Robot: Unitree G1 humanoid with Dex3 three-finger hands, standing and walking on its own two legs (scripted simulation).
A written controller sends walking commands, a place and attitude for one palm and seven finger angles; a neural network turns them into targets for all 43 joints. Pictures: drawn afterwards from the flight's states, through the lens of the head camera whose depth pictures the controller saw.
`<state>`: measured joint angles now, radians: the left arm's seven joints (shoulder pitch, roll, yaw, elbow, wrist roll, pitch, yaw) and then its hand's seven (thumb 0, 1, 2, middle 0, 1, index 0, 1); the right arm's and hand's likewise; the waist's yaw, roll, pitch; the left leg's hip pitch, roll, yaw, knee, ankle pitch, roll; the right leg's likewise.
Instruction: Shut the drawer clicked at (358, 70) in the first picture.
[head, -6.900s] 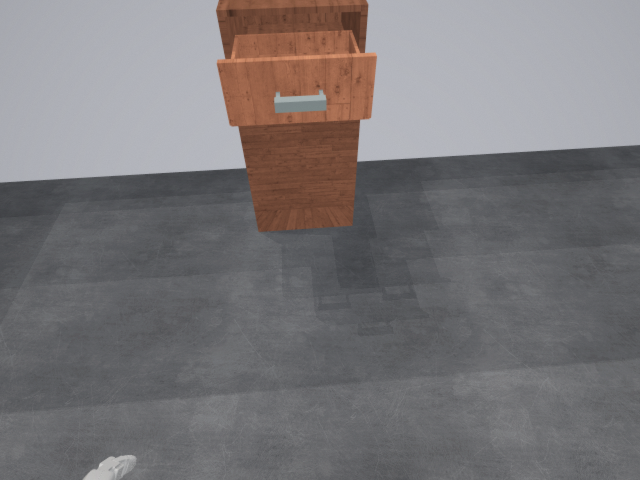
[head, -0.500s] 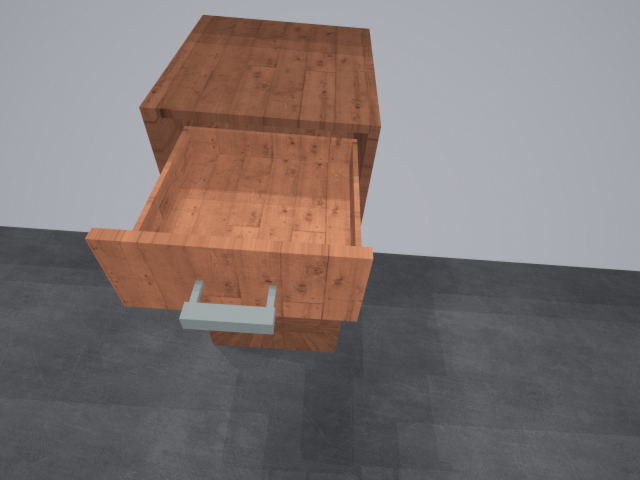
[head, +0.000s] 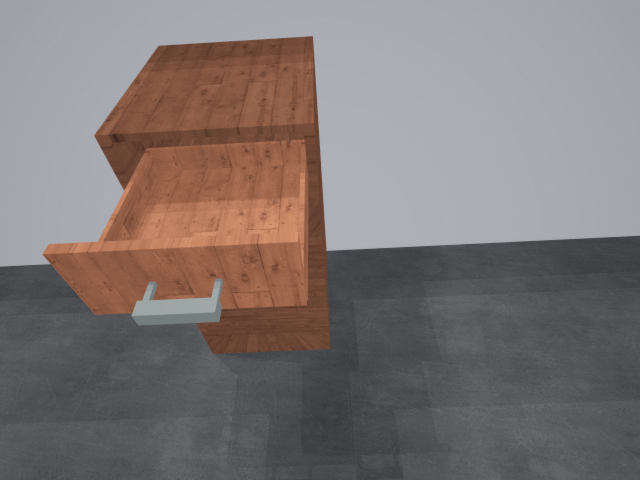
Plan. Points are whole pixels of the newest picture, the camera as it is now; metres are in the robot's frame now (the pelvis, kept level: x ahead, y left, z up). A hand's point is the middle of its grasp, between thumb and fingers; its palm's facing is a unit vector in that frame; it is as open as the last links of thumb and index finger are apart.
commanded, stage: come to a stop and stand still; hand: left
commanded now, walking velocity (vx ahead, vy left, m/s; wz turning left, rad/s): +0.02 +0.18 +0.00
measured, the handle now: (181, 298) +0.36 +0.24 +0.00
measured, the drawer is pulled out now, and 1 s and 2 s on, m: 0.28 0.28 0.28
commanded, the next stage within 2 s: look again from close up in 0.94 s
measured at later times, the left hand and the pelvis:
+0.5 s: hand out of the picture -0.05 +0.23 -0.19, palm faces +0.11 -0.98 -0.17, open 7.4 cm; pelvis -0.01 +0.06 -0.01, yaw +1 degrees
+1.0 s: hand out of the picture -0.01 +0.21 -0.18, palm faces +0.07 -0.98 -0.20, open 7.3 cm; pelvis -0.01 +0.04 -0.01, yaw +2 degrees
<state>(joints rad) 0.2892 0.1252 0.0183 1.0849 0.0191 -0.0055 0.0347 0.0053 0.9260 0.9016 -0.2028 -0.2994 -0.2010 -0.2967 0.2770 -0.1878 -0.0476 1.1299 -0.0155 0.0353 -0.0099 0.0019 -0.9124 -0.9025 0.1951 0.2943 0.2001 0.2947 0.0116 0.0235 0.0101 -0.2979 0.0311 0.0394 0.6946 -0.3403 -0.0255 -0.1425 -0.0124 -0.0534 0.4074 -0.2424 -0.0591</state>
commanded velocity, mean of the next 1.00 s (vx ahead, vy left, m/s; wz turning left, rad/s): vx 0.02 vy -0.03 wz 0.00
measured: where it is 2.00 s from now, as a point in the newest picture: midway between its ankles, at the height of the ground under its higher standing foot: outside the picture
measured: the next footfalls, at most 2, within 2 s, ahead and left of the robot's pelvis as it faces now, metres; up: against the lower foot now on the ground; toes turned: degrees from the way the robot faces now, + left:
left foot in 0.34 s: +0.01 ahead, +0.19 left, +0.00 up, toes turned +3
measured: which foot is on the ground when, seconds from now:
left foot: up 0.00-0.32, down 0.34-1.00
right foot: down 0.00-1.00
